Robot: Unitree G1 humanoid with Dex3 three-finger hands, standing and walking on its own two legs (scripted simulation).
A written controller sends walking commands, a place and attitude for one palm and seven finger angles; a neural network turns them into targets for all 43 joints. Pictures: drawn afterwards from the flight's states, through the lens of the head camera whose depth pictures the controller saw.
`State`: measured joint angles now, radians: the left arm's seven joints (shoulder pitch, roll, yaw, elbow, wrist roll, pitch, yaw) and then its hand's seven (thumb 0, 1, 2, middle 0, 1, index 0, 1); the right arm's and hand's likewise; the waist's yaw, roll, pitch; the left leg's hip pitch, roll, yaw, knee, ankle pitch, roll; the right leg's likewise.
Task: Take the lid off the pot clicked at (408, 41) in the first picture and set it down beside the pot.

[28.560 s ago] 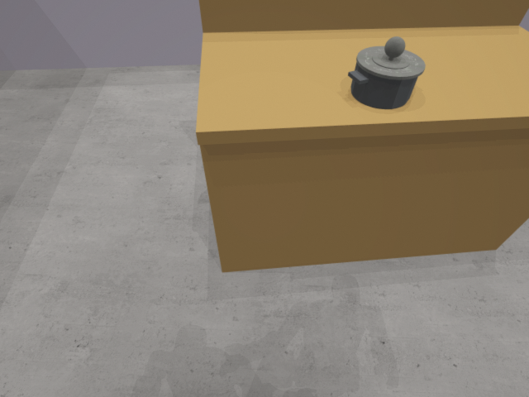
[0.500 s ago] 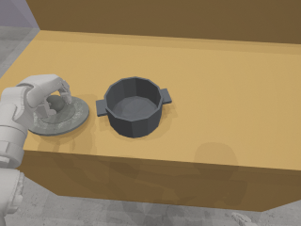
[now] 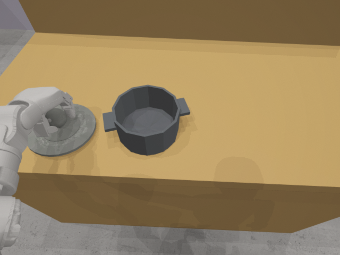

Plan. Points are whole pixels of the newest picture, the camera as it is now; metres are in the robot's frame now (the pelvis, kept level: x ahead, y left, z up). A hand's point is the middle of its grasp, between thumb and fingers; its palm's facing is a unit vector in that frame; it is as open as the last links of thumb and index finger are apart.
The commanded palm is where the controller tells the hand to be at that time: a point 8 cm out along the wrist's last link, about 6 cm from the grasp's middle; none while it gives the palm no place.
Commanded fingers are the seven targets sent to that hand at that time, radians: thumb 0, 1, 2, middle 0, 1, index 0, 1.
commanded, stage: open the fingers wide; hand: left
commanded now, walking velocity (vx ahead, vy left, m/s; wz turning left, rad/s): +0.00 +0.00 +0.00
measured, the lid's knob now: (56, 118) +0.44 +0.29 +0.05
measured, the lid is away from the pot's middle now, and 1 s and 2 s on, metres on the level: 0.23 0.23 0.23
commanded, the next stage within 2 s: raise the empty hand in 0.78 s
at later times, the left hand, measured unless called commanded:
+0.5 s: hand (44, 119) +0.41 +0.30 +0.08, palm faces -0.40 -0.07 -0.91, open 9.8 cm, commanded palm +0.41 +0.30 +0.14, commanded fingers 0.00 -0.11 0.84 -0.44 -0.68 -0.44 -0.68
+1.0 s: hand (44, 115) +0.41 +0.30 +0.09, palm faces -0.36 -0.06 -0.93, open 11.0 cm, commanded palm +0.41 +0.30 +0.16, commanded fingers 0.00 -0.12 0.87 -0.46 -0.65 -0.46 -0.65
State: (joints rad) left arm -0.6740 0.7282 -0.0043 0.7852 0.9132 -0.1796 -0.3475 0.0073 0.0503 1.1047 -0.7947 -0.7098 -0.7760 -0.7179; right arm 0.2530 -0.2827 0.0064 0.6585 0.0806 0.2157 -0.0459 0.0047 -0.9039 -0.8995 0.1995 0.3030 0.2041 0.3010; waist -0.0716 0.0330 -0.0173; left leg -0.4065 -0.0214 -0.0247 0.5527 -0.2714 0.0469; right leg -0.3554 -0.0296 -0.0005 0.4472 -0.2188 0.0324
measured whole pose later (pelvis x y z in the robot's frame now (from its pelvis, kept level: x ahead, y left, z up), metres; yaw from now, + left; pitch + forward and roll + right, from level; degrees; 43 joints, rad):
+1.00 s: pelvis +0.00 +0.01 +0.00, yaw +0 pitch +7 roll -2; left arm -0.65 0.72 -0.01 0.70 0.89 -0.15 -0.36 0.00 -0.10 0.87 -0.47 -0.66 -0.47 -0.66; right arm 0.24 -0.28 0.01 0.63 0.08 0.23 -0.03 0.00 -0.90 -0.90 0.20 0.30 0.20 0.30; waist -0.07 0.04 -0.03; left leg -0.40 -0.03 -0.02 0.55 -0.28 0.06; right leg -0.34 -0.04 0.00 0.43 -0.22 0.03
